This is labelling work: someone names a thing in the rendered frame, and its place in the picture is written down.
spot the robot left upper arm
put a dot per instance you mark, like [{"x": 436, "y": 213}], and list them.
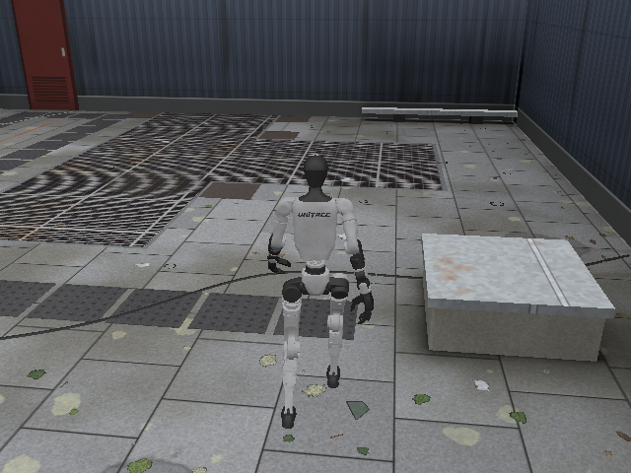
[{"x": 283, "y": 209}]

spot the robot right upper arm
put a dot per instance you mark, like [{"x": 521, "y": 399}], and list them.
[{"x": 349, "y": 222}]

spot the right robot forearm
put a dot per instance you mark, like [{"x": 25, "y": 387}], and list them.
[{"x": 360, "y": 271}]

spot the left robot forearm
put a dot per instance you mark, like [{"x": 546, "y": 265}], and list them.
[{"x": 273, "y": 252}]

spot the left robot hand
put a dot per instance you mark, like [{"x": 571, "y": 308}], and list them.
[{"x": 273, "y": 268}]

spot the robot right foot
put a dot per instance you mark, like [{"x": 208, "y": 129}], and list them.
[{"x": 333, "y": 379}]

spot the left robot shin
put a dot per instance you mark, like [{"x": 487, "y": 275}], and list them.
[{"x": 289, "y": 377}]

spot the right robot hand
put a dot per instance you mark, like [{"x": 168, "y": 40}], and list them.
[{"x": 368, "y": 301}]

